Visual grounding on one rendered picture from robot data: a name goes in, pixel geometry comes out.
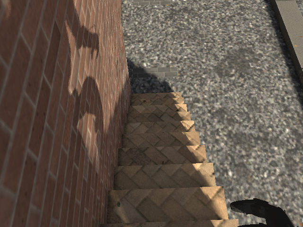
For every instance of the robot right hand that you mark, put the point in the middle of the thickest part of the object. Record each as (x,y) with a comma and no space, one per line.
(274,216)

